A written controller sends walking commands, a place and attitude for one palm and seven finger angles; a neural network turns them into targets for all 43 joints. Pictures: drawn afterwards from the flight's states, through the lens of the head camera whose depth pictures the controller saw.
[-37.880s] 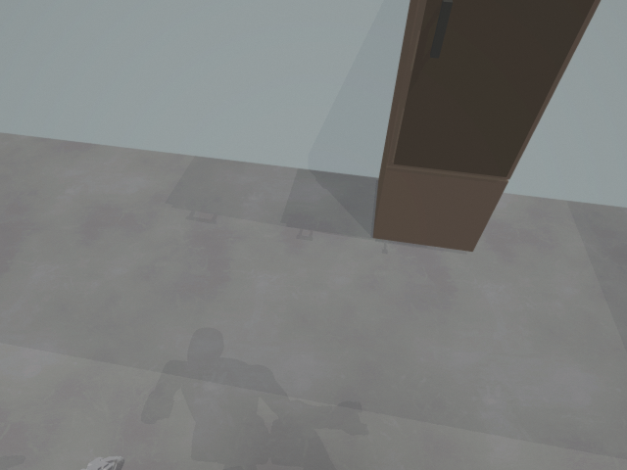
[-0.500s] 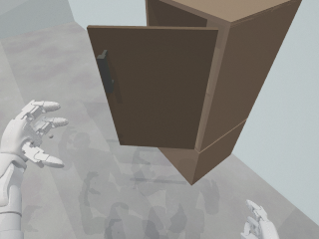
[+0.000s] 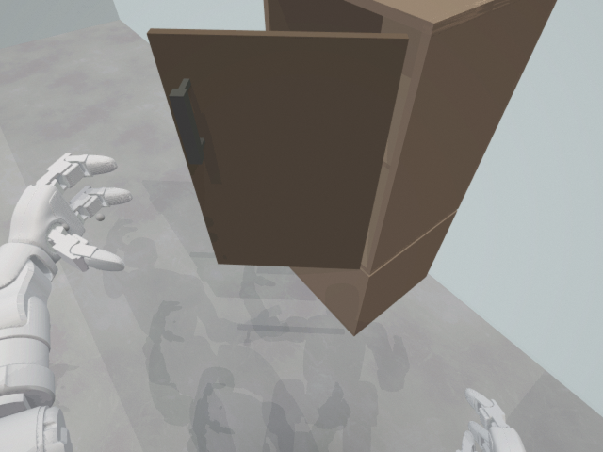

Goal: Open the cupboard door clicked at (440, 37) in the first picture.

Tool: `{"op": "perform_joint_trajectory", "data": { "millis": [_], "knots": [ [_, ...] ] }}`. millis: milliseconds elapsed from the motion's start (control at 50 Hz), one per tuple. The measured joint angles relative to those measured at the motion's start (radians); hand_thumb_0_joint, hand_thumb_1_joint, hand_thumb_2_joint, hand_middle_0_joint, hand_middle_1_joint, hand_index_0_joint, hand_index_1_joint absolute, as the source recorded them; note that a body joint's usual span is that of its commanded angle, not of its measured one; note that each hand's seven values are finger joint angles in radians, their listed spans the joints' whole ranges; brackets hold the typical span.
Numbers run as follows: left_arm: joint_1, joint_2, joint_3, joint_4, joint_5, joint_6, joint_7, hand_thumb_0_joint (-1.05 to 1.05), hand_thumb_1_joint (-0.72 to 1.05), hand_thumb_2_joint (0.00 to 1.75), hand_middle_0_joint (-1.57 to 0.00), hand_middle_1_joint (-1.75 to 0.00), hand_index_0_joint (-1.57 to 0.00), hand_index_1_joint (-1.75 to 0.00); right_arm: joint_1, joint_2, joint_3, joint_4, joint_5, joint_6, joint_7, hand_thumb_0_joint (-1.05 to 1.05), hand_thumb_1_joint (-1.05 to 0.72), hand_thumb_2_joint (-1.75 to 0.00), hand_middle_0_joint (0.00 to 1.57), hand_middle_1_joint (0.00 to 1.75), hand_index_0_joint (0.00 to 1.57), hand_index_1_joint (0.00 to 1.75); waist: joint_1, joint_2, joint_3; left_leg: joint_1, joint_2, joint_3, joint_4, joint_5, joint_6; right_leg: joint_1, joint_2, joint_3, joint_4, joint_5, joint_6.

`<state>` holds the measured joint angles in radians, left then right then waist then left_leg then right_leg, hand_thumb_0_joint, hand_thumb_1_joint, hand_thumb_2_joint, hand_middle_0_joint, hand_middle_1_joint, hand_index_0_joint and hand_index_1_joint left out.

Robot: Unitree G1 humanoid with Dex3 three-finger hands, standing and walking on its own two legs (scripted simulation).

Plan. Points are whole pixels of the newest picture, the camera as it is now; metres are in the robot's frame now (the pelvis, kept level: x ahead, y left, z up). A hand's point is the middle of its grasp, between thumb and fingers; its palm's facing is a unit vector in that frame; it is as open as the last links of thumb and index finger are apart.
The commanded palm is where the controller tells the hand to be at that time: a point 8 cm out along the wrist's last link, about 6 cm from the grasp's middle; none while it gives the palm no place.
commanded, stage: move the hooked fingers beside the handle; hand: left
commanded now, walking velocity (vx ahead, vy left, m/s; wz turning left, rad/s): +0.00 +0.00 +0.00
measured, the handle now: (191, 122) +0.59 +0.22 +0.12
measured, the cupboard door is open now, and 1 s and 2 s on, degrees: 49 49 49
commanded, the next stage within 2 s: none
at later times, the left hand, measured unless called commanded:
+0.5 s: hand (120, 182) +0.42 +0.28 +0.14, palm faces +0.01 -1.00 +0.01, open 14.0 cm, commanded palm +0.40 +0.33 +0.13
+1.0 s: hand (132, 152) +0.49 +0.28 +0.14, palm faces +0.00 -1.00 -0.01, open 14.0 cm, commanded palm +0.48 +0.33 +0.13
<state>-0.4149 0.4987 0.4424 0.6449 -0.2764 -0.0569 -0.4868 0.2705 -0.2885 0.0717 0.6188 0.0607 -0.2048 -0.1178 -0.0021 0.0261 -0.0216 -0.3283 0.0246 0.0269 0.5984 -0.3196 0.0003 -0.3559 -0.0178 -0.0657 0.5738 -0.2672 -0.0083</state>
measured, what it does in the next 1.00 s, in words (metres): stands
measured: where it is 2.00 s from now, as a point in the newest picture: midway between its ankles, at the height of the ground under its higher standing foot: outside the picture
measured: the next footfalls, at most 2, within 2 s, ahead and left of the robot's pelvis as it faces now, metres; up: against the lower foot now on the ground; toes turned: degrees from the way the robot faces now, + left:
none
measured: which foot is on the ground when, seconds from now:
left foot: down 0.00-1.00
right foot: down 0.00-1.00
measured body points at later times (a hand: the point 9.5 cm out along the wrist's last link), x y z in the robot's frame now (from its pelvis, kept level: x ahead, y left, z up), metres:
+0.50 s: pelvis +0.00 +0.01 +0.00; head +0.05 +0.02 +0.44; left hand +0.42 +0.33 +0.14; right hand +0.09 -0.25 -0.11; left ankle -0.01 +0.12 -0.73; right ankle +0.02 -0.11 -0.73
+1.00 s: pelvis +0.00 +0.01 -0.01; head +0.10 +0.02 +0.43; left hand +0.48 +0.34 +0.14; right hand +0.02 -0.27 -0.12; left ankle -0.01 +0.12 -0.73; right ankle +0.02 -0.11 -0.73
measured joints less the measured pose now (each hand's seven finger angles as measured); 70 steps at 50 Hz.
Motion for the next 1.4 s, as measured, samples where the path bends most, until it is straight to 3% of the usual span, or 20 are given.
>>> {"op": "perform_joint_trajectory", "data": {
  "millis": [160,320,620,840,960,1080,1260,1400],
  "knots": [
    [-0.024,0.036,0.047,0.073,0.006,-0.030,-0.014,-0.01,-0.49,0.30,-0.30,-1.20,-0.30,-1.20,0.059,-0.016,-0.020,-0.014,-0.002,0.034,0.022,0.01,-0.90,-0.90,0.20,0.30,0.20,0.30,-0.019,-0.005,-0.014,-0.032,0.003,0.018,0.016,-0.014,0.006,-0.039,0.003,0.019,0.014,-0.005,0.006],
    [-0.112,0.042,0.014,0.149,0.022,-0.060,-0.013,-0.01,-0.50,0.30,-0.30,-1.20,-0.30,-1.20,0.084,-0.020,-0.025,0.012,-0.002,0.057,0.018,0.01,-0.90,-0.90,0.20,0.30,0.20,0.30,-0.022,-0.008,-0.015,-0.066,-0.003,0.008,0.035,-0.019,0.013,-0.060,-0.004,0.010,0.018,-0.006,0.012],
    [-0.304,0.088,0.018,0.365,0.083,-0.126,0.017,-0.01,-0.50,0.30,-0.30,-1.20,-0.30,-1.20,0.091,-0.007,-0.015,0.002,-0.018,0.109,0.040,0.01,-0.90,-0.90,0.20,0.30,0.20,0.30,-0.066,-0.010,-0.031,-0.134,0.000,0.021,0.061,-0.029,0.017,-0.131,-0.001,0.023,0.037,-0.007,0.017],
    [-0.400,0.162,0.041,0.490,0.107,-0.163,-0.006,-0.01,-0.50,0.30,-0.30,-1.20,-0.30,-1.20,0.128,-0.020,-0.024,0.021,-0.021,0.164,0.044,0.00,-0.90,-0.90,0.20,0.30,0.20,0.30,-0.091,-0.014,-0.033,-0.187,0.008,0.018,0.087,-0.039,0.016,-0.180,0.006,0.021,0.053,-0.011,0.015],
    [-0.503,0.234,0.037,0.589,0.144,-0.156,-0.012,-0.01,-0.50,0.30,-0.30,-1.20,-0.30,-1.20,0.129,-0.031,-0.019,0.025,-0.024,0.182,0.039,0.00,-0.90,-0.90,0.20,0.30,0.20,0.30,-0.123,-0.021,-0.025,-0.247,0.011,0.006,0.115,-0.042,0.015,-0.230,0.008,0.010,0.069,-0.011,0.014],
    [-0.578,0.277,0.047,0.632,0.156,-0.168,-0.022,-0.01,-0.50,0.30,-0.30,-1.20,-0.30,-1.20,0.145,-0.035,-0.021,0.025,-0.031,0.204,0.041,0.00,-0.90,-0.90,0.20,0.30,0.20,0.30,-0.147,-0.024,-0.029,-0.290,0.016,0.007,0.132,-0.048,0.016,-0.270,0.013,0.011,0.075,-0.010,0.015],
    [-0.668,0.351,0.064,0.693,0.210,-0.145,-0.004,-0.01,-0.50,0.30,-0.30,-1.20,-0.30,-1.20,0.174,-0.031,-0.011,0.005,-0.041,0.239,0.048,0.00,-0.90,-0.90,0.20,0.30,0.20,0.30,-0.189,-0.017,-0.026,-0.351,0.022,0.010,0.155,-0.060,0.020,-0.326,0.019,0.015,0.083,-0.011,0.019],
    [-0.650,0.363,0.094,0.668,0.205,-0.150,-0.019,-0.01,-0.49,0.30,-0.30,-1.20,-0.30,-1.20,0.210,-0.019,-0.014,-0.004,-0.048,0.274,0.067,0.00,-0.90,-0.90,0.20,0.30,0.20,0.30,-0.193,-0.011,-0.043,-0.361,0.030,0.022,0.157,-0.074,0.021,-0.339,0.027,0.028,0.077,-0.014,0.022]
  ]
}}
